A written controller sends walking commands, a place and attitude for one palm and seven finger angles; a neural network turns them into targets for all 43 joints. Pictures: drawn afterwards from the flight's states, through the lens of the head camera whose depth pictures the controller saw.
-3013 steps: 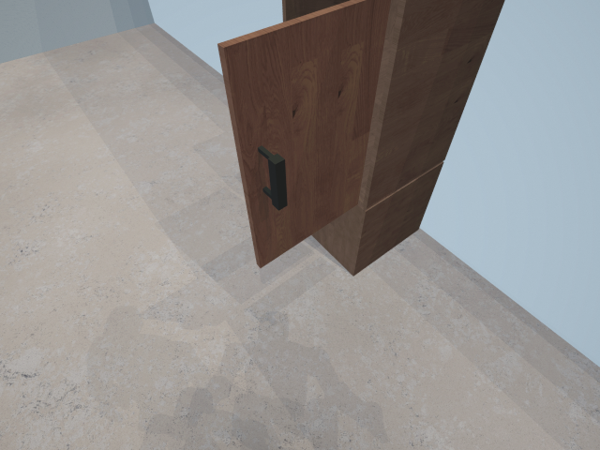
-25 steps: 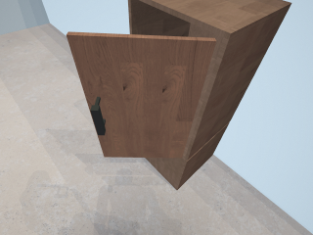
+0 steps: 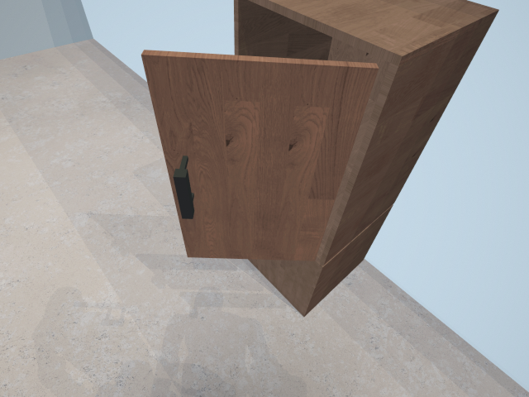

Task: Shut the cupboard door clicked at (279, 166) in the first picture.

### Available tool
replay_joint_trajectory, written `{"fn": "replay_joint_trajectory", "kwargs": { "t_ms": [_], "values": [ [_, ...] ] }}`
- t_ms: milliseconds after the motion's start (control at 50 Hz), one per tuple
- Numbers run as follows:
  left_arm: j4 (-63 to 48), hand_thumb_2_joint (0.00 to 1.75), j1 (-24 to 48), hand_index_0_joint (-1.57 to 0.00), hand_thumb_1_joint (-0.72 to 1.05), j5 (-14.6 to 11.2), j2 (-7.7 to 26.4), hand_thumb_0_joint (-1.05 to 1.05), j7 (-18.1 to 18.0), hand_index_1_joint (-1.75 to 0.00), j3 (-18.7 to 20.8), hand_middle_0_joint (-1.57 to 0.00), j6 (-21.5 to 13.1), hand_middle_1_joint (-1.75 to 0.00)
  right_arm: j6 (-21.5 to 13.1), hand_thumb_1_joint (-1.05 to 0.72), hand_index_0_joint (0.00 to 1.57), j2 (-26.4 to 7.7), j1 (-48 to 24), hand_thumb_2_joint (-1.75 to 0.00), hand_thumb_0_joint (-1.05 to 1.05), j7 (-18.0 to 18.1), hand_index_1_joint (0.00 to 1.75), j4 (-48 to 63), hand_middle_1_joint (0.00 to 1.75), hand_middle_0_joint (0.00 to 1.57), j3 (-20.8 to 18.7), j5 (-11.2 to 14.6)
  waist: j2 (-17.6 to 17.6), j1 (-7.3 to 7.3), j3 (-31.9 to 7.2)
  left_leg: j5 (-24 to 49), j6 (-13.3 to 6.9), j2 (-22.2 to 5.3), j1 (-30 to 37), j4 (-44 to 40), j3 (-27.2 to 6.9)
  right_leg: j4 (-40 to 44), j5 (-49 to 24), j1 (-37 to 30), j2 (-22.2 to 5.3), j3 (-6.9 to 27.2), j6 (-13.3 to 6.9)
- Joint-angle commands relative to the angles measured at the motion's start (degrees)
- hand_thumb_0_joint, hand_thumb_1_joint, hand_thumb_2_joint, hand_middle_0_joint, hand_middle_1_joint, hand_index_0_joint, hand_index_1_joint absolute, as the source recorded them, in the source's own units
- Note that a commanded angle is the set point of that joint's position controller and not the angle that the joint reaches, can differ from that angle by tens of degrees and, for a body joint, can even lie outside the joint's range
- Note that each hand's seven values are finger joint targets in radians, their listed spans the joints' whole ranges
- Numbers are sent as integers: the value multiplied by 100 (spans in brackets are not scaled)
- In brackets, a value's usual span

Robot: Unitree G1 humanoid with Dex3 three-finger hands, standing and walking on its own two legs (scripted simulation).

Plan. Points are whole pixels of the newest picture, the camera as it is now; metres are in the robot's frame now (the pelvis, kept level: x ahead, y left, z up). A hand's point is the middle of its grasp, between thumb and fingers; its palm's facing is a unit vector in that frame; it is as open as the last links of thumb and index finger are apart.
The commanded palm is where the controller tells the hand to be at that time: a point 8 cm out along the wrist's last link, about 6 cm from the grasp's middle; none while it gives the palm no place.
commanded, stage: come to a stop and stand still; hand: left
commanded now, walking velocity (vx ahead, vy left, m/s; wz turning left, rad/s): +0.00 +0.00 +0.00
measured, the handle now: (186, 187) +0.51 +0.20 -0.02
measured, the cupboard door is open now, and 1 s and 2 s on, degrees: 48 48 48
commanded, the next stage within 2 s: look again from close up in 0.24 s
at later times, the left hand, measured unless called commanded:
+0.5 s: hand out of the picture -0.02 +0.20 -0.18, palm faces +0.01 -0.97 -0.23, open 7.4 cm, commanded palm none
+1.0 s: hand out of the picture +0.08 +0.26 -0.16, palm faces -0.03 -0.94 -0.33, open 7.4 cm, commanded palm none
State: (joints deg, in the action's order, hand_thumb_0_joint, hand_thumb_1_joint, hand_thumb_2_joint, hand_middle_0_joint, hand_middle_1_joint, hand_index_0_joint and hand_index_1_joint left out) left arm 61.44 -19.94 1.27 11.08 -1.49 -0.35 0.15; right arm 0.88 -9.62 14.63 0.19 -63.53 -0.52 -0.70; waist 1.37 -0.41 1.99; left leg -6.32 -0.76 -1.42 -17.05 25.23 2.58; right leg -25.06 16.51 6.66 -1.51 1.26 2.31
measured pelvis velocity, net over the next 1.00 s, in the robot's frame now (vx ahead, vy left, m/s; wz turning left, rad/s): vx -0.01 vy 0.01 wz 0.01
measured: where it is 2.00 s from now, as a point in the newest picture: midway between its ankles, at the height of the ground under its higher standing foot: outside the picture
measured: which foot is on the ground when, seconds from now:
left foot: down 0.00-1.00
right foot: down 0.00-1.00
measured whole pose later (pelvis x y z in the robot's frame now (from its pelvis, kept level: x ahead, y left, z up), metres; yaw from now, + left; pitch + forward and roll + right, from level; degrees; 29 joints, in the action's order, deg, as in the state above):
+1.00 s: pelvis -0.01 +0.01 -0.01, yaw +0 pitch -2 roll -1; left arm 53.9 -10.4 1.7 20.0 -0.2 0.4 0.0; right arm -0.1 -18.4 6.8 -0.8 -56.3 -1.6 -1.1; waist 0.1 0.3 2.3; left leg -7.5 -1.8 -0.8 -19.8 29.1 2.4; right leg -28.4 17.7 8.9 -2.1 1.1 2.9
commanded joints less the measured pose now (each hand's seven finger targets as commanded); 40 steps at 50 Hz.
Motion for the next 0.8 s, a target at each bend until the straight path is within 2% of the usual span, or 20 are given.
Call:
{"fn": "replay_joint_trajectory", "kwargs": {
  "t_ms": [0,180,240,300,320,340,360,380,420,440,460,500,520,540,560,600,620,660,720,780],
  "values": [
    [-122,90,-465,-20,90,-20,511,0,-42,-30,95,-20,-112,-30,-146,-90,20,-814,87,-90,0,53,30,257,30,20,-140,27,-239,-1,181,-1302,-12,-469,427,-852,-744,609,223,835,-282,221,-322],
    [18,90,-719,-20,90,-4,369,0,-53,-30,84,-20,-86,-30,-119,-90,20,-739,191,-90,0,65,30,200,30,20,-164,27,-315,-19,242,-1700,-25,-482,342,-1030,-836,548,351,920,-247,156,-306],
    [27,90,-744,-20,90,5,345,0,-59,-30,86,-20,-101,-30,-125,-90,20,-708,204,-90,0,68,30,205,30,20,-171,32,-186,-14,202,-1524,-32,-475,403,-962,-791,570,249,928,-266,167,-308],
    [42,90,-742,-20,90,-2,317,0,-62,-30,74,-20,-109,-30,-120,-90,20,-657,192,-90,0,67,30,189,30,20,-171,31,-207,4,257,-1468,-11,-459,438,-917,-753,604,315,1048,-272,208,-309],
    [-473,90,-43,-20,90,135,1371,0,-63,-30,53,-20,-189,-30,-178,-90,20,-1483,-141,-90,0,22,30,872,30,20,-277,-69,-779,216,865,-1361,37,-207,96,-516,-535,335,544,1251,-144,-169,-392],
    [-610,90,-89,-20,90,105,1125,0,-87,-30,228,-20,-139,-30,-250,-90,20,-1339,-364,-90,0,52,30,1017,30,20,-446,-64,-897,68,95,-1970,21,-481,47,-354,-841,-19,952,1277,-225,84,-379],
    [-635,90,-175,-20,90,82,947,0,-95,-30,181,-20,-154,-30,-204,-90,20,-1212,-299,-90,0,75,30,1124,30,20,-423,-60,-865,117,-374,-1956,-22,-470,81,-197,-912,-39,892,1089,-208,80,-419],
    [-648,90,-333,-20,90,80,839,0,-91,-30,213,-20,-124,-30,-144,-90,20,-1044,-242,-90,0,86,30,1197,30,20,-426,-68,-460,85,-369,-1826,-7,-362,-40,33,-784,81,1017,1220,-244,166,-482],
    [-753,90,-203,-20,90,62,839,0,-98,-30,207,-20,-121,-30,-101,-90,20,-863,-102,-90,0,59,30,1290,30,20,-371,-94,460,175,-107,-1303,-20,-192,40,620,-497,475,1290,1659,-514,604,-614],
    [-863,90,75,-20,90,63,969,0,-105,-30,255,-20,-122,-30,-98,-90,20,-867,-16,-90,0,43,30,1311,30,20,-391,-82,722,276,122,-1101,-1,-125,111,875,-401,591,1447,2018,-636,697,-653],
    [-992,90,302,-20,90,71,1075,0,-109,-30,301,-20,-118,-30,-110,-90,20,-937,64,-90,0,36,30,1313,30,20,-414,-73,728,336,233,-1032,8,-128,196,982,-346,565,1456,2211,-661,692,-681],
    [-1159,90,415,-20,90,70,1168,0,-110,-30,346,-20,-108,-30,-174,-90,20,-1104,87,-90,0,35,30,1354,30,20,-438,-63,216,301,281,-893,-50,-231,193,642,-453,156,1019,2066,-463,517,-662],
    [-1159,90,281,-20,90,62,1127,0,-108,-30,318,-20,-109,-30,-212,-90,20,-1131,27,-90,0,29,30,1366,30,20,-396,-65,-217,202,184,-710,-118,-337,172,380,-606,-56,658,1769,-315,368,-599],
    [-1174,90,227,-20,90,43,1196,0,-104,-30,346,-20,-111,-30,-232,-90,20,-1268,-96,-90,0,31,30,1406,30,20,-418,-60,-489,124,160,-648,-189,-459,33,167,-809,-240,455,1521,-177,231,-530],
    [-1175,90,191,-20,90,33,1283,0,-92,-30,363,-20,-116,-30,-238,-90,20,-1447,-229,-90,0,37,30,1451,30,20,-441,-60,-576,51,123,-835,-252,-561,-97,-29,-989,-343,425,1316,-85,137,-492],
    [-1178,90,212,-20,90,28,1388,0,-61,-30,396,-20,-130,-30,-254,-90,20,-1647,-459,-90,0,39,30,1504,30,20,-462,-58,-588,-37,3,-1114,-300,-623,-224,-241,-1100,-376,318,995,-65,70,-474],
    [-1202,90,229,-20,90,33,1404,0,-50,-30,384,-20,-145,-30,-271,-90,20,-1638,-509,-90,0,32,30,1504,30,20,-435,-59,-482,-62,-54,-869,-318,-603,-201,-185,-1059,-293,120,842,-103,99,-489],
    [-1250,90,406,-20,90,22,1519,0,-22,-30,401,-20,-152,-30,-269,-90,20,-1685,-626,-90,0,17,30,1507,30,20,-430,-50,-251,-14,-157,-862,-248,-508,-39,-95,-921,-149,128,900,-210,232,-501],
    [-1323,90,616,-20,90,32,1632,0,4,-30,393,-20,-165,-30,-283,-90,20,-1751,-702,-90,0,-3,30,1456,30,20,-419,-40,-295,34,-351,-599,-222,-495,206,-82,-865,-51,-30,844,-276,248,-483],
    [-1321,90,777,-20,90,25,1718,0,30,-30,380,-20,-156,-30,-280,-90,20,-1842,-835,-90,0,-20,30,1388,30,20,-400,-34,-239,55,-370,-671,-179,-486,260,-167,-850,45,67,844,-317,244,-465]
  ]
}}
